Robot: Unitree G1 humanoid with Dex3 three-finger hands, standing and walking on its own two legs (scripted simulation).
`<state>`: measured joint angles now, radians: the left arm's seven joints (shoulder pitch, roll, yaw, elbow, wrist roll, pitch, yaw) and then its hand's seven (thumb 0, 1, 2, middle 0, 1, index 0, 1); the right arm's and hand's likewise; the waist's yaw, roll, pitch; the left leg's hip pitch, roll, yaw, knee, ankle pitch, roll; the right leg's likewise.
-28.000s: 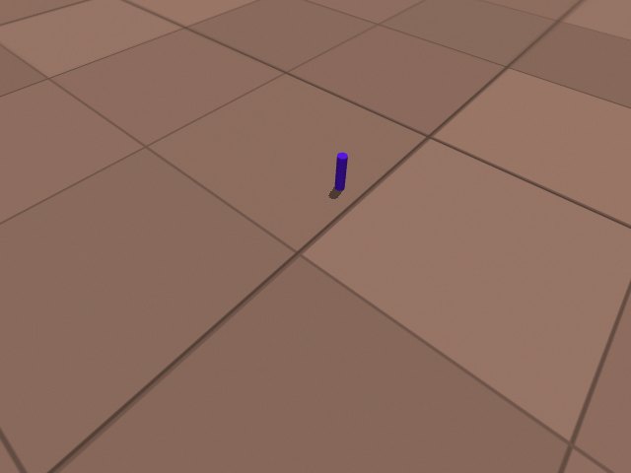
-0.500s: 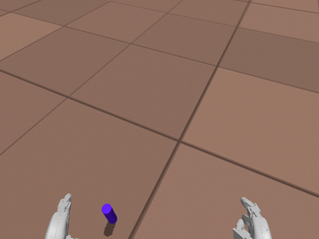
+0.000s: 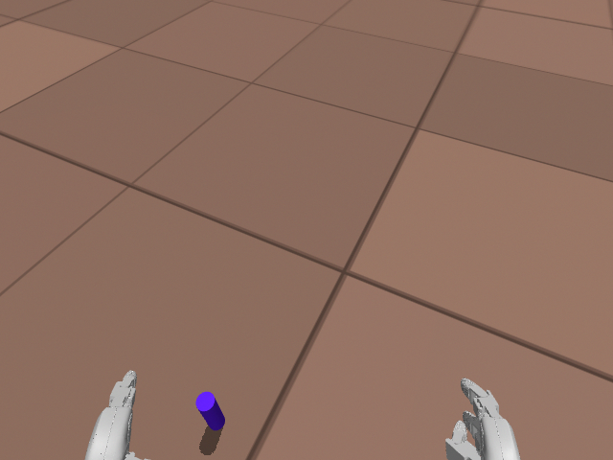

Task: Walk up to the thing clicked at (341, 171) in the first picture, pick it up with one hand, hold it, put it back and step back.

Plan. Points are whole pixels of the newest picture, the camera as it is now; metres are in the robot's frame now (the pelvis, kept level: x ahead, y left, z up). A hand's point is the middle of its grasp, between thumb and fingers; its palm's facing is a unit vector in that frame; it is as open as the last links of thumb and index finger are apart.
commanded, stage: home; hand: left
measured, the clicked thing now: (211, 412) +0.36 +0.25 -0.63
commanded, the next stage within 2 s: stand in 0.36 s
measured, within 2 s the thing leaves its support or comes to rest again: neither
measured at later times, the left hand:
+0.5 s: hand (160, 436) +0.18 +0.19 -0.05, palm faces +0.11 -0.95 -0.28, open 17.6 cm
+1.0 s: hand out of the picture +0.11 +0.24 -0.11, palm faces -0.02 -0.94 -0.35, open 8.2 cm
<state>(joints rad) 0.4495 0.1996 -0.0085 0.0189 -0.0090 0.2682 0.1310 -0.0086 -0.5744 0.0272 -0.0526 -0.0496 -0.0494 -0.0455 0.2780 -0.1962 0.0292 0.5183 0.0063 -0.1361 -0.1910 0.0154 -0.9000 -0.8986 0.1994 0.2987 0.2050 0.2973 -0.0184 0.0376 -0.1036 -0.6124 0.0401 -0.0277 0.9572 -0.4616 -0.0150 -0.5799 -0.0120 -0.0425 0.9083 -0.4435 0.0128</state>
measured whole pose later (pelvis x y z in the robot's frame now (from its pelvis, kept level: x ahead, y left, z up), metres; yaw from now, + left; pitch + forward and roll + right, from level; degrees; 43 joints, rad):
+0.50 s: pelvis +0.01 +0.00 +0.00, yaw +0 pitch +7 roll -2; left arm 0.45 0.20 -0.01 0.01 -0.01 0.28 0.13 -0.01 -0.57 0.03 -0.05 -0.05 -0.05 -0.05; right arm 0.28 -0.20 0.03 0.52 0.00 -0.13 -0.19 0.02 -0.90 -0.90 0.20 0.30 0.21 0.30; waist -0.02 0.04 -0.11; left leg -0.60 0.04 -0.02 0.95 -0.47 -0.01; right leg -0.56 -0.01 -0.04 0.90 -0.45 0.02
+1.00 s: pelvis +0.00 +0.01 +0.03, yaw +0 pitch +0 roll +0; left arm 0.24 0.32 0.02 0.75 0.05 0.01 0.02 0.01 0.73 0.86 -0.20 -0.30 -0.20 -0.29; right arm 0.21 -0.31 -0.05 0.86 -0.06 -0.01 -0.01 0.01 -0.90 -0.90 0.20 0.30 0.21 0.30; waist 0.01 -0.01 0.03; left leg -0.37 0.01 0.00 0.75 -0.37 0.00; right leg -0.37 -0.04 -0.02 0.75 -0.38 0.02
